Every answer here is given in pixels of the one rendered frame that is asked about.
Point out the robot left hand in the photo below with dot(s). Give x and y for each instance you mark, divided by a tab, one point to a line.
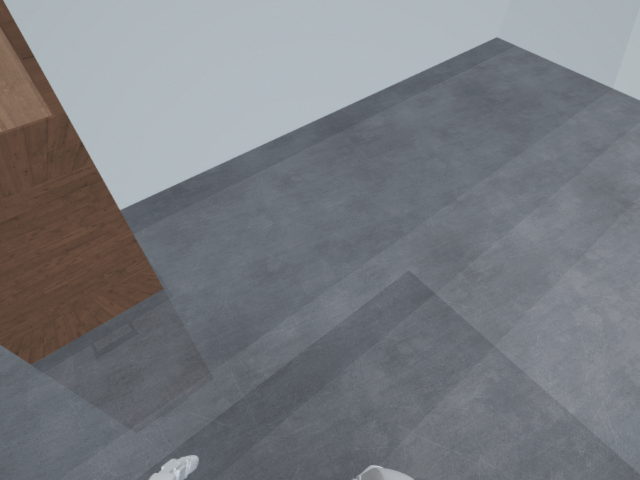
177	469

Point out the right robot shin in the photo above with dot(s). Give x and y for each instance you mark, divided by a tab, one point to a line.
370	467

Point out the drawer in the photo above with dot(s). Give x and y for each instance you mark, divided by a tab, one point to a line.
20	101

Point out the cabinet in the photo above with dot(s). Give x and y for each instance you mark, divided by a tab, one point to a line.
69	262

